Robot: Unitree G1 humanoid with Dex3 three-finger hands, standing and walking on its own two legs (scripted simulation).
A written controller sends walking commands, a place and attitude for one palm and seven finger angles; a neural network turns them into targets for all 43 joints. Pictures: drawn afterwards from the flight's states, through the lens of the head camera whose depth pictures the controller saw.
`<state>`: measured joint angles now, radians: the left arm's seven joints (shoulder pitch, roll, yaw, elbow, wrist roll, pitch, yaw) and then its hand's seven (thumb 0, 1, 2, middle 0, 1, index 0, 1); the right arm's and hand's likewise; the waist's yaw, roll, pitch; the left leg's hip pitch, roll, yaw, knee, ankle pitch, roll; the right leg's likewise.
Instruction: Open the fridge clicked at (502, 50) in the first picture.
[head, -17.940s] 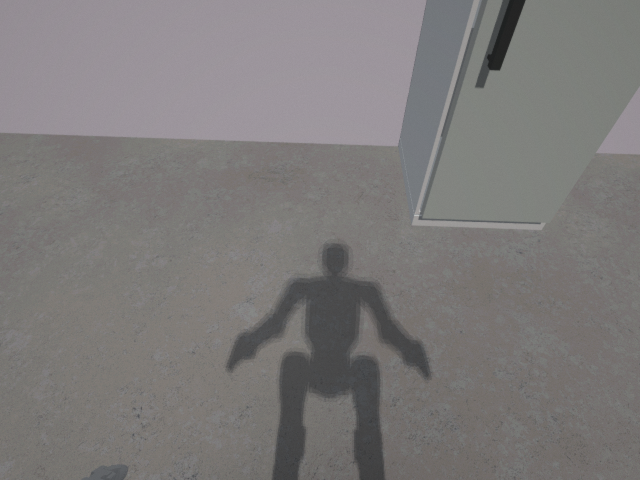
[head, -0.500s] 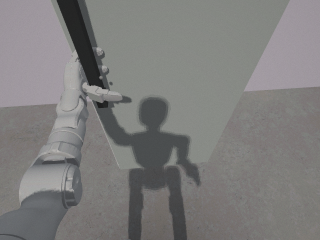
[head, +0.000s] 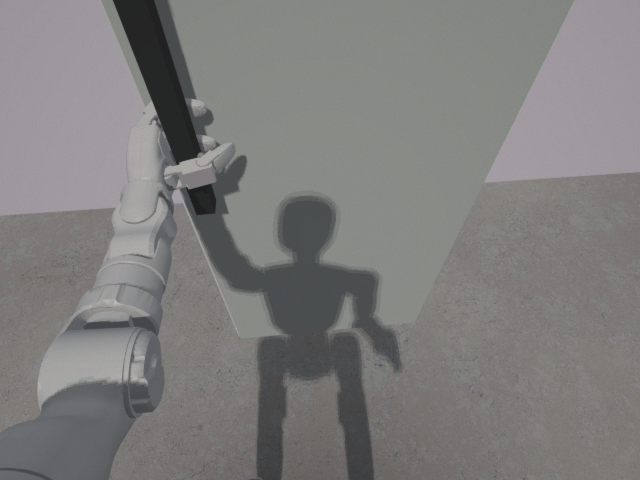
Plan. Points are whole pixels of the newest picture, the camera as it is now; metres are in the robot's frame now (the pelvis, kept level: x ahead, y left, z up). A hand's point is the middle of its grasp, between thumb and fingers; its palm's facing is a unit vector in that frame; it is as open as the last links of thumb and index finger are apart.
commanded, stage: grip the handle and tug to test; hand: left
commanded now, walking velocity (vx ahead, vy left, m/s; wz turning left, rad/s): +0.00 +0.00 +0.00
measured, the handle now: (169, 80) +0.53 +0.16 +0.21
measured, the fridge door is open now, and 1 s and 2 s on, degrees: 0 0 17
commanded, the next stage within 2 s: pull the door a little, standing still in 0.92 s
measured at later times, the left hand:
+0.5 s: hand (200, 155) +0.48 +0.14 +0.14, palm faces +0.06 -1.00 +0.01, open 5.9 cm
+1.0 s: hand (200, 157) +0.48 +0.14 +0.14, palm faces +0.06 -1.00 +0.02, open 6.0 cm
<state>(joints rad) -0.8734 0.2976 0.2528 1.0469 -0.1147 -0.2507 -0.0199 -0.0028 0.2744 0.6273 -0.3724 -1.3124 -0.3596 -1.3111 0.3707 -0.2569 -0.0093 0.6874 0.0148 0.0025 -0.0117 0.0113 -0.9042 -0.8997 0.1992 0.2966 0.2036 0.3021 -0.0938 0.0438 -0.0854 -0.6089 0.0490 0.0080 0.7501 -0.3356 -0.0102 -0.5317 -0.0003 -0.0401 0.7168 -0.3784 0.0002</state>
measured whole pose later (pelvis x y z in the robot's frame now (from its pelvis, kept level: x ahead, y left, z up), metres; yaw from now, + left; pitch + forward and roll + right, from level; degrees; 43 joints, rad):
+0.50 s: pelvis -0.01 +0.00 +0.00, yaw -1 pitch +11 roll -1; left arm -0.89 0.32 0.30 1.08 -0.10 -0.26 -0.05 0.01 0.63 0.79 -0.41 -1.40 -0.42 -1.40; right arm 0.38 -0.26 0.00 0.68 0.02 0.01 -0.02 0.01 -0.90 -0.90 0.20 0.30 0.20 0.30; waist -0.11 0.04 -0.08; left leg -0.62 0.05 0.01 0.75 -0.33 -0.01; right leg -0.55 0.00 -0.03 0.72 -0.37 0.00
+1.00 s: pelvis +0.02 +0.00 +0.01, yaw -2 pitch +10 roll -1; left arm -0.67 0.27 0.28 0.77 -0.14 -0.15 -0.03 0.01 0.67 0.75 -0.35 -1.40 -0.36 -1.40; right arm 0.37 -0.25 -0.02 0.63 0.03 0.03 -0.01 0.01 -0.90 -0.90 0.20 0.30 0.20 0.30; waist -0.09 0.05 -0.10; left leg -0.53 0.06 0.05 0.70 -0.35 0.00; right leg -0.47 0.01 0.01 0.66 -0.37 0.01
